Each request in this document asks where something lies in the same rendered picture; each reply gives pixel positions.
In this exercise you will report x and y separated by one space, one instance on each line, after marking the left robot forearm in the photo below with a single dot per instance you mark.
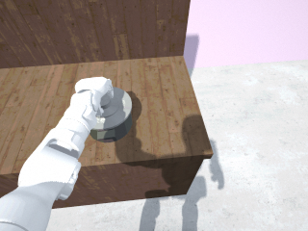
70 134

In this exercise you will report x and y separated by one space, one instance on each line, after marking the pot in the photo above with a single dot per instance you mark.
113 134

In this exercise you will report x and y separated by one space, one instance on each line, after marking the table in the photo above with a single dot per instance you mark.
47 46

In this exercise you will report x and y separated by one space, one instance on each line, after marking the knob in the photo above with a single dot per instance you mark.
105 101

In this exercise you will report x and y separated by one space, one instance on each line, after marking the lid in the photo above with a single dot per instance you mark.
117 113

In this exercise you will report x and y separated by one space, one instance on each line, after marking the robot left hand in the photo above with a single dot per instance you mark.
101 84

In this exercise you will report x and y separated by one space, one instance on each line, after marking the left robot upper arm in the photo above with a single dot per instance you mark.
51 176

